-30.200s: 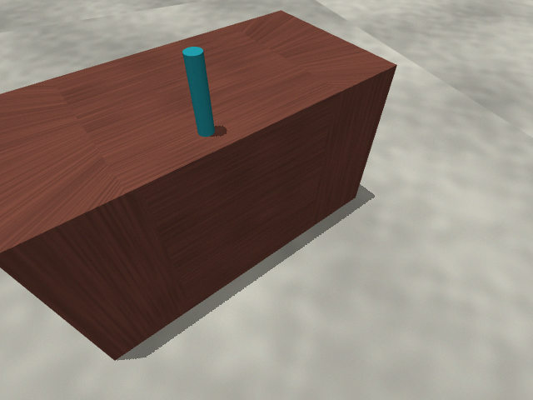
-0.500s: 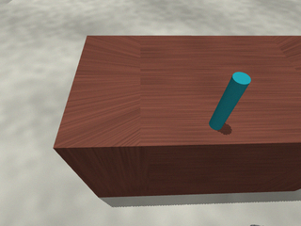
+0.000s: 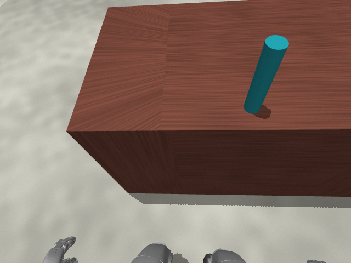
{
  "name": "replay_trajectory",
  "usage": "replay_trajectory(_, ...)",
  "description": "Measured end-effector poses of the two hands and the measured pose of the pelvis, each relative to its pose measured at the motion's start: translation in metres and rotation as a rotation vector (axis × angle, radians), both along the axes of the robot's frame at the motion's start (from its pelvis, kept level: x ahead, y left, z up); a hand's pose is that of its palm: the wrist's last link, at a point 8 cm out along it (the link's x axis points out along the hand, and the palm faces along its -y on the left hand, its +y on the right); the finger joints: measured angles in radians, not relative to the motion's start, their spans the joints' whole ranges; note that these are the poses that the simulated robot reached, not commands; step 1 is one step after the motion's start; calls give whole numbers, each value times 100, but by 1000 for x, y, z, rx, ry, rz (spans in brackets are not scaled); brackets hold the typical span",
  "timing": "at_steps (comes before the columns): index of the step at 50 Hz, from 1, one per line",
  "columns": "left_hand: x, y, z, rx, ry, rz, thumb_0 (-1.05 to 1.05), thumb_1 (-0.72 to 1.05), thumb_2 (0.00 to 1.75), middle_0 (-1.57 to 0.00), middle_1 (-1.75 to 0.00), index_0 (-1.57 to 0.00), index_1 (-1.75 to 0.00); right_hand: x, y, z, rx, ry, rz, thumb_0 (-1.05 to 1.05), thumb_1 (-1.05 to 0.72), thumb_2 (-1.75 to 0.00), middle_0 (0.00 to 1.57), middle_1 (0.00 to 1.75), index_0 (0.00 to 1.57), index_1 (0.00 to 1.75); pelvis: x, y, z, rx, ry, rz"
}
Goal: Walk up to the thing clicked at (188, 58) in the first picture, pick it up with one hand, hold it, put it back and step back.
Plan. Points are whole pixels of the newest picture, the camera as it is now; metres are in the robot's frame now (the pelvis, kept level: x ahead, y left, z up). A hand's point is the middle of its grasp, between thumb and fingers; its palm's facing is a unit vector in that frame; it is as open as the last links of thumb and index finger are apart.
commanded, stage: step back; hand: right
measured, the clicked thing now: (262, 80) +0.52 -0.19 +0.05
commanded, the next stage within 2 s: none
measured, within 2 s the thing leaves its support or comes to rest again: neither
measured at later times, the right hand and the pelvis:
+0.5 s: hand out of the picture +0.01 -0.22 -0.13, palm faces -0.02 +0.92 -0.40, open 7.4 cm; pelvis -0.13 +0.04 +0.00, yaw -4 degrees
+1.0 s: hand out of the picture -0.24 -0.23 -0.17, palm faces -0.04 +0.92 -0.40, open 7.4 cm; pelvis -0.28 +0.05 -0.01, yaw +0 degrees
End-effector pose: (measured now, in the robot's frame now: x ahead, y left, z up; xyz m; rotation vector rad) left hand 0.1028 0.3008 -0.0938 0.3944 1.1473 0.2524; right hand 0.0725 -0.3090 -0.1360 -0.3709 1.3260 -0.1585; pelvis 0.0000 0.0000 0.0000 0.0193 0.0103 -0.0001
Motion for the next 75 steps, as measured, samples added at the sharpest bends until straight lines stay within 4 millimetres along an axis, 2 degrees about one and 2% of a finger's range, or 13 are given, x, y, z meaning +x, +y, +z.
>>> replay_trajectory(5, -21, 12, -13, -27, -33, 11, 0, 90, 89, -21, -30, -20, -30, -10, 10, 4, -23, -23, 38, 1, -90, -89, 20, 30, 20, 30, -24, 10, -7, -13, -22, 27)
replay_trajectory(11, -56, 41, -33, -59, -31, 29, 0, 90, 89, -21, -30, -20, -30, -26, 30, 22, -55, -106, 50, 1, -90, -89, 20, 30, 20, 30, -54, 32, -14, -6, -54, 24)
replay_trajectory(19, -108, 62, -19, -52, 9, 46, 0, 90, 89, -21, -30, -20, -30, -53, 47, 52, -63, -176, 40, 1, -90, -89, 20, 30, 20, 30, -90, 42, 5, -51, -30, -10)
replay_trajectory(26, -168, 62, -21, -17, 113, 0, 0, 91, 89, -21, -30, -20, -30, -78, 48, 43, -27, -258, 18, 1, -90, -89, 20, 30, 20, 30, -134, 41, 0, -33, -32, -73)
replay_trajectory(33, -215, 38, -14, 8, 111, -37, 0, 91, 89, -21, -30, -20, -30, -141, 31, 8, 33, -247, -64, 1, -90, -89, 20, 30, 20, 30, -181, 30, -12, -51, -68, -92)
replay_trajectory(37, -235, 32, 4, 18, 95, -44, 0, 90, 89, -21, -30, -20, -30, -188, 29, 9, 53, -175, -109, 1, -90, -89, 20, 30, 20, 30, -198, 27, 0, 20, -55, -123)
replay_trajectory(45, -220, 38, 16, 41, -54, -81, 0, 90, 89, -21, -30, -20, -30, -281, 22, 6, -15, -24, -103, 1, -90, -89, 20, 30, 20, 30, -242, 35, 0, 4, -16, -56)
replay_trajectory(48, -222, 45, 8, 26, -111, -87, 0, 90, 89, -21, -30, -20, -30, -303, 29, 6, -38, 7, -75, 1, -90, -89, 20, 30, 20, 30, -263, 43, -7, -7, -22, -26)
replay_trajectory(52, -238, 59, -13, -16, -133, -82, 0, 90, 89, -21, -30, -20, -30, -324, 45, 11, -60, -15, -58, 1, -90, -89, 20, 30, 20, 30, -293, 56, -15, 13, -51, -15)
replay_trajectory(58, -289, 64, -20, -72, -61, -43, 0, 90, 89, -21, -30, -20, -30, -347, 62, 39, -68, -84, -44, 1, -90, -89, 20, 30, 20, 30, -323, 64, -1, -44, -50, -24)
replay_trajectory(63, -343, 70, -22, -71, -4, -33, 0, 90, 89, -21, -30, -20, -30, -346, 62, 49, -76, -155, -22, 1, -90, -89, 20, 30, 20, 30, -353, 65, 3, -46, -28, -58)
replay_trajectory(69, -409, 69, -28, -22, 98, -61, 0, 90, 89, -21, -30, -20, -30, -355, 53, 35, -48, -254, -12, 1, -90, -89, 20, 30, 20, 30, -398, 59, -9, -24, -28, -113)
replay_trajectory(75, -471, 59, -11, -1, 117, -44, 0, 90, 89, -21, -30, -20, -30, -398, 50, 17, 7, -230, -59, 1, -90, -89, 20, 30, 20, 30, -437, 52, -6, -19, -43, -121)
